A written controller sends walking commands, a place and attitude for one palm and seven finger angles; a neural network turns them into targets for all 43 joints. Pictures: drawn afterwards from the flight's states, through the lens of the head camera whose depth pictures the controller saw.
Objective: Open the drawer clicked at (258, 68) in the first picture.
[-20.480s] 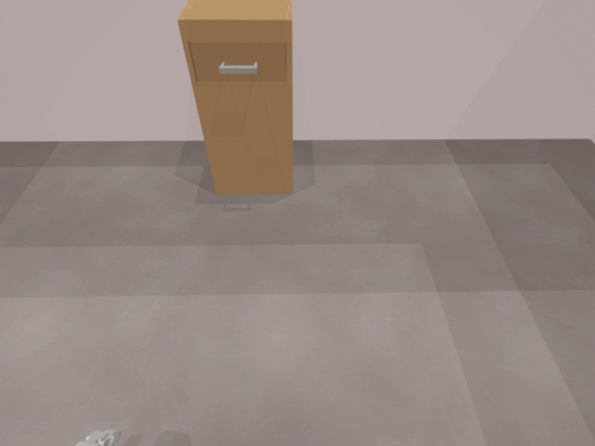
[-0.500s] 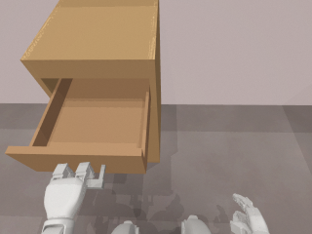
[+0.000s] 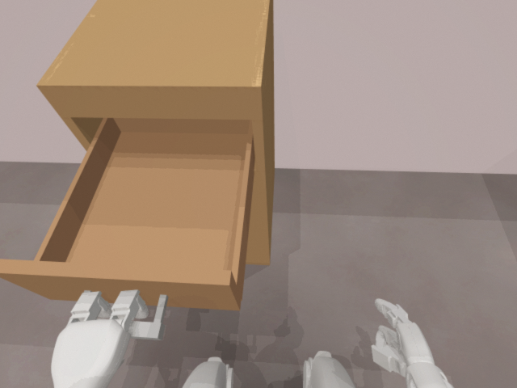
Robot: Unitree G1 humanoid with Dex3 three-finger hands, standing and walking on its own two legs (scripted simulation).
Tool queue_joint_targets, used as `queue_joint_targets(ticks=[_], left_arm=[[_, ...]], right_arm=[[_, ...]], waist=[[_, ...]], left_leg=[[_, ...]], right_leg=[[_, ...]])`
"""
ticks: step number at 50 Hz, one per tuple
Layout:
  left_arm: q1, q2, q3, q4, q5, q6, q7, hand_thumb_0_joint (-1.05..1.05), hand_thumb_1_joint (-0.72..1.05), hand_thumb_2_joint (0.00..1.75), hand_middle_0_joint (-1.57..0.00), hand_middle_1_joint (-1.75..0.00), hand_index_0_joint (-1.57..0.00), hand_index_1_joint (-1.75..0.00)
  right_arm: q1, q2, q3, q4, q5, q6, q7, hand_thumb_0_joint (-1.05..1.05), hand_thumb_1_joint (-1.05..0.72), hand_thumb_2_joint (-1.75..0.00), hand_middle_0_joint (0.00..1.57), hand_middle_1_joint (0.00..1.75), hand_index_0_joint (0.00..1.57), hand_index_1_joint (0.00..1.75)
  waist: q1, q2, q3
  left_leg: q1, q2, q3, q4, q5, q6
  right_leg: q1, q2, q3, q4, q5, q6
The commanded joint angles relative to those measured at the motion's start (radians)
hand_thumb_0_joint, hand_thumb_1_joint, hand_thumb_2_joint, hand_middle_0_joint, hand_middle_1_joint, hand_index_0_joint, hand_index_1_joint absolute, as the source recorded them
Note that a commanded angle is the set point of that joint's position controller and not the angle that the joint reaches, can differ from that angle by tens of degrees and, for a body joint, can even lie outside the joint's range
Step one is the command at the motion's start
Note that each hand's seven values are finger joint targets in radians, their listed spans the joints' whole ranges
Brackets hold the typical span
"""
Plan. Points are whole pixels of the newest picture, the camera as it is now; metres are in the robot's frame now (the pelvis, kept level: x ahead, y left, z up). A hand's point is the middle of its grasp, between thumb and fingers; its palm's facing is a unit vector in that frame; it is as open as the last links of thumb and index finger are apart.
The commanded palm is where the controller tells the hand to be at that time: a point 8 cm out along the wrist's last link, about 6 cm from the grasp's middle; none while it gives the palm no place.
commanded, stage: pull the drawer open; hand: left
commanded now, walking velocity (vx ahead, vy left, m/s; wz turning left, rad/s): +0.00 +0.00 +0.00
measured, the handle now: (120, 314) +0.22 +0.23 -0.01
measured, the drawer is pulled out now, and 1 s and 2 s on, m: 0.30 0.30 0.29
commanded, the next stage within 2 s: open the thumb to release the handle in 0.08 s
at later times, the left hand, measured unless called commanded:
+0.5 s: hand (112, 352) +0.18 +0.23 -0.03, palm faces -0.08 -0.09 -0.99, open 8.3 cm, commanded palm +0.15 +0.23 +0.02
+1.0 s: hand (111, 354) +0.17 +0.23 -0.03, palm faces -0.04 -0.08 -1.00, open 13.8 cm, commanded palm +0.16 +0.23 +0.02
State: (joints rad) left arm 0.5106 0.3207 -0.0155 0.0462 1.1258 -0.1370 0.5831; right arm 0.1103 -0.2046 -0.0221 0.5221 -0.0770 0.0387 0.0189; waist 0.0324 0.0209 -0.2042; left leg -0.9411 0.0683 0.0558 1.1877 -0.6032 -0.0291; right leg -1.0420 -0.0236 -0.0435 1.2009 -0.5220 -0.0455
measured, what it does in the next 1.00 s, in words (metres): stands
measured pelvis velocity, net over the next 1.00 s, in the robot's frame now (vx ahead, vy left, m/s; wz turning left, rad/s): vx -0.01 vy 0.01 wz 0.02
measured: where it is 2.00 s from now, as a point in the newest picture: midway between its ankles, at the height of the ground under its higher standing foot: outside the picture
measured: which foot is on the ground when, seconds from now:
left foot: down 0.00-1.00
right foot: down 0.00-1.00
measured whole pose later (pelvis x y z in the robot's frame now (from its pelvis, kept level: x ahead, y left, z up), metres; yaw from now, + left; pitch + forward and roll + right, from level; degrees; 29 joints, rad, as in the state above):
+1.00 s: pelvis -0.01 +0.01 +0.00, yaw +1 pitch +21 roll +1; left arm 0.47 0.31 -0.06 0.05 1.12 -0.09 0.61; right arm 0.14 -0.23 -0.02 0.51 -0.08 0.03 0.01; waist 0.04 0.04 -0.21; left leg -0.98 0.05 0.04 1.21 -0.59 -0.02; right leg -1.06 -0.04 -0.06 1.21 -0.51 -0.04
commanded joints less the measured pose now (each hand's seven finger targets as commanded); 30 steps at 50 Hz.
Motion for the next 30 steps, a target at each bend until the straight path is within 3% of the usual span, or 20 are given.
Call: queue_joint_targets(ticks=[1,8,9,10,12,13,14,16,17,18,20,22,23,24,29,30], left_arm=[[0.239,0.164,0.175,-0.137,-0.039,0.010,0.046,0.00,0.90,0.90,-0.40,-1.35,-0.40,-1.35],[0.377,0.142,0.167,-0.157,-0.048,-0.019,0.035,0.00,0.90,0.90,-0.40,-1.35,-0.40,-1.35],[0.020,0.150,0.102,-0.205,-0.022,-0.016,0.043,0.00,0.90,0.90,-0.40,-1.35,-0.40,-1.35],[0.027,0.148,0.141,-0.186,-0.013,-0.027,0.054,0.00,0.83,0.87,-0.40,-1.34,-0.40,-1.34],[0.117,0.150,0.157,-0.132,-0.014,-0.025,0.062,0.00,0.69,0.81,-0.38,-1.33,-0.38,-1.33],[0.125,0.126,0.132,-0.144,-0.020,-0.021,0.059,0.00,0.62,0.78,-0.38,-1.32,-0.38,-1.32],[0.116,0.140,0.135,-0.175,-0.026,-0.017,0.057,0.00,0.55,0.75,-0.38,-1.31,-0.38,-1.31],[0.097,0.138,0.119,-0.188,-0.032,0.000,0.053,0.00,0.41,0.69,-0.36,-1.30,-0.36,-1.30],[0.107,0.146,0.128,-0.183,-0.031,0.003,0.053,0.00,0.34,0.66,-0.36,-1.29,-0.36,-1.29],[0.144,0.128,0.113,-0.178,-0.035,0.009,0.051,0.00,0.27,0.63,-0.35,-1.28,-0.35,-1.28],[0.118,0.135,0.105,-0.179,-0.034,0.020,0.047,0.00,0.13,0.57,-0.35,-1.27,-0.35,-1.27],[0.103,0.143,0.106,-0.179,-0.028,0.019,0.046,0.00,-0.01,0.51,-0.33,-1.25,-0.33,-1.25],[0.133,0.118,0.084,-0.172,-0.033,0.023,0.043,0.00,-0.08,0.48,-0.33,-1.24,-0.33,-1.24],[0.109,0.136,0.092,-0.175,-0.036,0.025,0.040,0.00,-0.15,0.45,-0.32,-1.24,-0.32,-1.24],[0.129,0.148,0.109,-0.173,-0.035,0.012,0.040,0.00,-0.50,0.30,-0.30,-1.20,-0.30,-1.20],[0.145,0.139,0.108,-0.160,-0.032,0.012,0.042,0.00,-0.50,0.30,-0.30,-1.20,-0.30,-1.20]], right_arm=[[-0.063,-0.094,-0.042,-0.156,0.002,-0.035,-0.005,0.00,-0.90,-0.90,0.20,0.30,0.20,0.30],[-0.071,-0.081,-0.044,-0.156,0.000,-0.030,0.007,0.00,-0.90,-0.90,0.20,0.30,0.20,0.30],[-0.053,-0.119,-0.040,-0.136,-0.019,-0.025,0.010,0.00,-0.90,-0.90,0.20,0.30,0.20,0.30],[-0.045,-0.109,-0.052,-0.133,-0.019,-0.033,0.002,0.00,-0.90,-0.90,0.20,0.30,0.20,0.30],[-0.036,-0.109,-0.048,-0.139,-0.022,-0.046,0.000,0.00,-0.90,-0.90,0.20,0.30,0.20,0.30],[-0.032,-0.113,-0.054,-0.142,-0.019,-0.048,-0.001,0.00,-0.90,-0.90,0.20,0.30,0.20,0.30],[-0.031,-0.118,-0.055,-0.147,-0.021,-0.048,0.004,0.00,-0.90,-0.90,0.20,0.30,0.20,0.30],[-0.031,-0.119,-0.055,-0.152,-0.016,-0.047,0.002,0.00,-0.90,-0.90,0.20,0.30,0.20,0.30],[-0.024,-0.121,-0.055,-0.149,-0.017,-0.045,0.003,0.00,-0.90,-0.90,0.20,0.30,0.20,0.30],[-0.028,-0.118,-0.055,-0.155,-0.012,-0.044,-0.001,0.00,-0.90,-0.90,0.20,0.30,0.20,0.30],[-0.031,-0.116,-0.052,-0.154,-0.010,-0.039,-0.003,0.00,-0.90,-0.90,0.20,0.30,0.20,0.30],[-0.028,-0.119,-0.047,-0.156,-0.012,-0.039,-0.002,0.00,-0.90,-0.90,0.20,0.30,0.20,0.30],[-0.033,-0.116,-0.048,-0.162,-0.007,-0.039,-0.004,0.00,-0.90,-0.90,0.20,0.30,0.20,0.30],[-0.028,-0.117,-0.046,-0.159,-0.008,-0.041,-0.002,0.00,-0.90,-0.90,0.20,0.30,0.20,0.30],[-0.035,-0.114,-0.042,-0.161,-0.008,-0.040,-0.002,0.00,-0.90,-0.90,0.20,0.30,0.20,0.30],[-0.036,-0.112,-0.043,-0.161,-0.007,-0.038,-0.004,0.00,-0.90,-0.90,0.20,0.30,0.20,0.30]], waist=[[0.048,-0.050,-0.221],[0.070,-0.015,-0.219],[-0.034,-0.045,-0.177],[-0.003,-0.026,-0.202],[0.013,-0.044,-0.240],[0.011,-0.037,-0.239],[0.012,-0.042,-0.275],[0.001,-0.026,-0.276],[0.005,-0.047,-0.286],[0.012,-0.033,-0.271],[0.006,-0.071,-0.259],[0.004,-0.055,-0.254],[0.009,-0.037,-0.233],[0.003,-0.073,-0.241],[0.014,-0.047,-0.229],[0.014,-0.047,-0.211]], left_leg=[[0.102,-0.096,0.001,-0.123,0.305,0.051],[0.106,-0.096,0.007,-0.127,0.349,0.052],[0.095,-0.090,-0.013,-0.082,0.310,0.048],[0.072,-0.083,-0.010,-0.083,0.289,0.053],[0.095,-0.089,-0.008,-0.081,0.308,0.050],[0.104,-0.087,-0.012,-0.084,0.319,0.052],[0.122,-0.089,-0.010,-0.082,0.332,0.048],[0.135,-0.088,-0.014,-0.088,0.339,0.050],[0.142,-0.088,-0.012,-0.085,0.349,0.049],[0.130,-0.089,-0.012,-0.097,0.345,0.052],[0.110,-0.088,-0.013,-0.095,0.324,0.051],[0.134,-0.087,-0.013,-0.098,0.326,0.049],[0.122,-0.087,-0.013,-0.111,0.311,0.052],[0.126,-0.086,-0.011,-0.102,0.306,0.050],[0.118,-0.087,-0.007,-0.109,0.293,0.049],[0.110,-0.084,-0.012,-0.115,0.289,0.051]], right_leg=[[0.291,0.031,0.060,-0.204,0.354,-0.010],[0.321,0.033,0.063,-0.194,0.445,-0.016],[0.170,0.026,0.091,-0.186,0.383,-0.008],[0.211,0.023,0.052,-0.175,0.351,0.001],[0.202,0.028,0.046,-0.166,0.345,-0.004],[0.211,0.030,0.039,-0.166,0.376,-0.007],[0.204,0.028,0.051,-0.164,0.372,-0.007],[0.208,0.026,0.039,-0.167,0.369,-0.007],[0.201,0.028,0.039,-0.164,0.370,-0.004],[0.239,0.029,0.023,-0.168,0.386,-0.004],[0.241,0.026,0.031,-0.176,0.368,0.000],[0.201,0.029,0.036,-0.176,0.339,-0.003],[0.231,0.028,0.017,-0.184,0.333,-0.003],[0.209,0.027,0.038,-0.190,0.317,-0.002],[0.220,0.026,0.047,-0.197,0.314,-0.005],[0.227,0.029,0.027,-0.194,0.313,-0.005]])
